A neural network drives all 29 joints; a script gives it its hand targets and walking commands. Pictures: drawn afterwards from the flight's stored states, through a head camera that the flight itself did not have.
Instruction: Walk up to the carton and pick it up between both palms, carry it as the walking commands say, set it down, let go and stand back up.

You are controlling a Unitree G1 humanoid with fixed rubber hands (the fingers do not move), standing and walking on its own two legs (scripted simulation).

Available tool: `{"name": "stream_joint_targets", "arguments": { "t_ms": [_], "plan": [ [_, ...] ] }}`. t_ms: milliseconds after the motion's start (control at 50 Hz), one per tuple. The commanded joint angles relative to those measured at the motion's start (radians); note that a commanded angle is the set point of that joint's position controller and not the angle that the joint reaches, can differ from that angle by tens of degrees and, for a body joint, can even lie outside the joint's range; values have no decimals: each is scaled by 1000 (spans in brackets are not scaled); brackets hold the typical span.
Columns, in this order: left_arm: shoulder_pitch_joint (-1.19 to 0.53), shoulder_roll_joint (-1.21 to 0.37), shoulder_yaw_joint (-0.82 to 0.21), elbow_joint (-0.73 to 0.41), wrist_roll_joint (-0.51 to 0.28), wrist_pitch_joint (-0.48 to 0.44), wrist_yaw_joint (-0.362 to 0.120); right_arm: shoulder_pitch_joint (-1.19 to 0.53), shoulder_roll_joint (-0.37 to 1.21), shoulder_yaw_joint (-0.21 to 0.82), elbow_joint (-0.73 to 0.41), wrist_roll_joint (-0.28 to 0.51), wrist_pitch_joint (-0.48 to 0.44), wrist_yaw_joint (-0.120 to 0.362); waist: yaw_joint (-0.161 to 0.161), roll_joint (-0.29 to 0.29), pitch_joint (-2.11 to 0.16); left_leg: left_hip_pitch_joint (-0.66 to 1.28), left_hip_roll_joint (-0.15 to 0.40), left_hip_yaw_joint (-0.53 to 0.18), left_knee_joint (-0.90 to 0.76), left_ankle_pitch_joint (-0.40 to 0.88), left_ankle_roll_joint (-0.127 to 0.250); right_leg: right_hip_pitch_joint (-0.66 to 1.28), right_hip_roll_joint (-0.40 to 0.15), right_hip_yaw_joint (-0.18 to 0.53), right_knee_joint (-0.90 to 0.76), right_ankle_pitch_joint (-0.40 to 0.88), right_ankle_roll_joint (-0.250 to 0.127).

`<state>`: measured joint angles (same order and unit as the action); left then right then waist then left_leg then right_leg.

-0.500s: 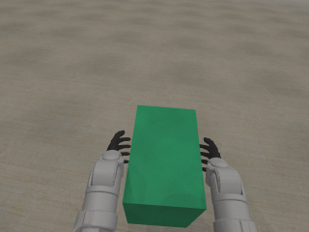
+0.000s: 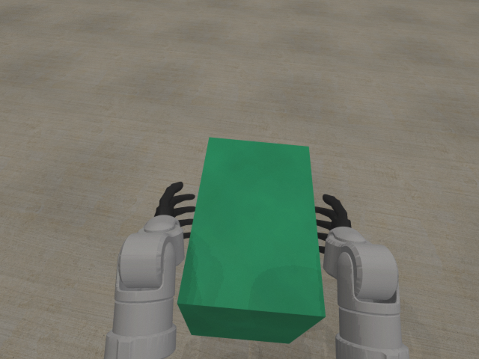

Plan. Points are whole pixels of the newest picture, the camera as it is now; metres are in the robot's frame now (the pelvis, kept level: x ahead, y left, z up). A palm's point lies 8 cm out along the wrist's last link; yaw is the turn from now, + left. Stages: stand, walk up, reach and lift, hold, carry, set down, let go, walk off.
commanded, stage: carry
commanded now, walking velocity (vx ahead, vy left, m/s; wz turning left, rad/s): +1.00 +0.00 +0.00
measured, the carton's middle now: (249, 241) +0.33 -0.01 +0.01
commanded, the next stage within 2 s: none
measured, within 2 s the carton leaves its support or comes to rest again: neither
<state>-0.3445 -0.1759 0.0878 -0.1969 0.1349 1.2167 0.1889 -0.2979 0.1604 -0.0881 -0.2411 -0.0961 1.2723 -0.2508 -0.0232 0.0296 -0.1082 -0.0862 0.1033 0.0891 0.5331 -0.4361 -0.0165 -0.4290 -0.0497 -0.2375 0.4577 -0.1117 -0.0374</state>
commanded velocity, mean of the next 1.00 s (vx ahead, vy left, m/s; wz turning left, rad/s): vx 1.00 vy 0.00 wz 0.00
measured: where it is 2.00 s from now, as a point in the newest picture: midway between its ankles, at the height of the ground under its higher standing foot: (232, 113)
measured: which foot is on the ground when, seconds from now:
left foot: down 0.00-0.00, up 0.02-0.36, down 0.38-0.86, up 0.88-1.00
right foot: down 0.00-0.40, up 0.42-0.82, down 0.84-1.00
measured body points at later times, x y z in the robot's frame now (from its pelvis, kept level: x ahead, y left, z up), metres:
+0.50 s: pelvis +0.41 +0.04 +0.00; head +0.45 +0.04 +0.45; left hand +0.74 +0.14 +0.07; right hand +0.70 -0.12 +0.06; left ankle +0.48 +0.10 -0.73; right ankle +0.22 -0.10 -0.61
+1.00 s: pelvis +0.88 -0.02 +0.01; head +0.91 -0.01 +0.46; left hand +1.18 +0.14 +0.07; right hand +1.20 -0.12 +0.06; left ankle +0.75 +0.11 -0.61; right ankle +0.91 -0.07 -0.73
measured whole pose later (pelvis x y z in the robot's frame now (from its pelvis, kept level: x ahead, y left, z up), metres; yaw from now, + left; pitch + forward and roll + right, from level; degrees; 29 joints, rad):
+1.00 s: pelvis +0.88 -0.02 +0.01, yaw +4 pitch +3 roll -1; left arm -0.39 -0.19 0.11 -0.07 0.14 1.23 0.24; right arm -0.34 0.17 -0.13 -0.13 -0.12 1.29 -0.27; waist 0.05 0.02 -0.02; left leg -0.45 0.10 0.02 1.26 -0.24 0.02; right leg -0.30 0.00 -0.30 0.45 -0.22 -0.11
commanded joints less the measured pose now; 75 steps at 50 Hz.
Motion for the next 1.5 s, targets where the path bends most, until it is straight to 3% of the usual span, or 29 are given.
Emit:
{"name": "stream_joint_targets", "arguments": {
  "t_ms": [0,40,60,180,280,340,360,380,400,420,460,560,720,780,820,840,860,900,940,1040,1120,1240,1260,1280,1300,1320,1340,1380,1480],
  "plan": [
    [-419,-1021,-612,-2,-413,24,-299,-606,986,677,-92,483,-10,391,47,-328,-339,-755,-96,-38,711,34,45,805,-428,821,-259,-457,-180],
    [-430,-1084,-612,20,-424,29,-299,-606,1007,665,-58,473,-12,390,46,-98,-319,-746,41,-108,739,116,51,717,-374,601,-224,-271,-165],
    [-447,-1104,-625,12,-440,23,-303,-627,1024,669,-76,478,-21,391,45,-62,-288,-731,68,-100,665,160,36,657,-342,507,-247,-273,-132],
    [-465,-1142,-633,8,-477,10,-324,-607,1068,634,-76,426,-46,364,52,-133,-164,-639,39,33,248,324,-4,570,-217,204,-341,-38,-87],
    [-413,-1097,-612,5,-460,22,-332,-571,1053,644,-99,397,-38,356,56,-206,-126,-411,-53,170,-45,505,22,592,-157,52,-324,415,-54],
    [-413,-1042,-604,-6,-456,26,-337,-560,1025,644,-94,400,-40,352,21,-270,-268,-54,-144,251,-40,421,46,589,-147,-28,8,797,-12],
    [-423,-1020,-604,-16,-445,27,-339,-564,1015,645,-99,407,-39,353,-11,-207,-337,184,-151,209,-42,296,59,435,-121,-27,276,694,13],
    [-423,-1011,-597,-23,-434,34,-336,-571,1004,643,-95,413,-35,356,-26,49,-440,435,95,-189,-133,-85,131,123,-66,8,604,358,60],
    [-388,-1049,-603,-15,-431,42,-330,-533,1018,639,-62,411,-35,367,2,290,-445,567,332,-683,-344,-164,234,-196,65,126,860,-258,77],
    [-434,-1060,-608,-31,-434,33,-321,-548,1044,645,-63,422,-37,376,4,171,-397,540,312,-606,-325,103,212,-300,-2,255,981,-231,49],
    [-446,-1099,-624,-2,-454,20,-328,-559,1064,643,-45,412,-47,377,1,-20,-361,393,268,-373,-241,483,159,-286,-75,285,875,-162,36],
    [-446,-1158,-636,-38,-448,-28,-297,-601,1068,606,-100,473,-72,408,9,102,-306,319,196,-96,-321,562,135,-265,-84,172,561,-49,59],
    [-407,-1091,-637,16,-408,0,-289,-543,971,579,-71,418,-38,420,14,144,-136,276,92,129,-373,938,109,-79,15,-17,63,201,25],
    [-428,-1056,-610,40,-391,13,-295,-574,961,589,-70,419,-21,411,36,179,-213,272,107,167,-148,1239,87,181,83,-87,59,128,11],
    [-432,-1044,-603,47,-399,19,-304,-611,969,596,-55,424,-12,402,94,37,-338,5,47,178,389,970,74,608,83,-75,24,-80,24],
    [-454,-1049,-613,39,-404,28,-311,-605,988,602,-29,428,-7,402,77,-151,-312,-249,-13,75,639,504,73,702,-139,287,-45,-335,11],
    [-447,-1051,-605,115,-399,27,-321,-597,1000,606,-6,421,-3,406,41,-375,-365,-559,-148,-53,843,54,60,813,-379,791,-212,-314,-131],
    [-474,-1130,-602,137,-432,29,-328,-642,1032,612,-17,422,-18,393,47,-159,-370,-594,-14,-131,918,135,64,733,-321,583,-194,25,-156],
    [-524,-1162,-617,88,-463,8,-335,-668,1075,613,-31,439,-44,389,42,-37,-341,-576,46,-132,774,199,36,620,-278,444,-190,47,-117],
    [-504,-1162,-625,25,-487,-18,-344,-624,1102,604,-33,407,-83,365,49,-110,-242,-627,60,-34,470,316,6,615,-222,254,-305,84,-90],
    [-453,-1122,-607,15,-458,-6,-342,-573,1097,619,-43,390,-77,358,63,-100,-145,-558,-23,122,89,454,-7,632,-130,90,-325,439,-58],
    [-401,-1037,-581,26,-445,13,-345,-578,1046,658,-72,394,-56,349,48,-282,-257,-121,-160,248,-116,559,36,721,-123,8,-86,1056,-32],
    [-417,-1025,-580,18,-441,16,-348,-582,1044,663,-71,400,-54,349,13,-289,-320,85,-172,248,-99,458,54,631,-117,-25,124,1021,-19],
    [-439,-1009,-575,15,-432,18,-350,-613,1046,668,-82,411,-49,355,-22,-224,-353,317,-107,100,-65,228,76,378,-93,-3,420,767,5],
    [-454,-1025,-572,-18,-433,27,-343,-616,1040,658,-82,417,-45,363,-11,122,-470,565,246,-447,-178,-57,237,2,11,56,775,182,42],
    [-448,-1042,-571,2,-425,32,-335,-574,1072,653,-17,417,-36,372,3,196,-455,592,337,-689,-310,123,294,-211,77,200,1001,-234,37],
    [-496,-1061,-582,1,-433,24,-329,-601,1086,645,-3,424,-37,378,-4,118,-420,566,291,-520,-250,404,250,-297,-1,276,1045,-211,17],
    [-498,-1107,-590,57,-440,15,-331,-616,1097,628,31,417,-40,386,1,-32,-367,403,255,-332,-220,605,177,-270,-70,282,869,-165,22],
    [-543,-1169,-601,15,-448,-26,-299,-647,1103,567,21,463,-55,412,6,110,-262,277,180,-46,-339,567,134,-234,-79,147,498,-44,61]
  ]
}}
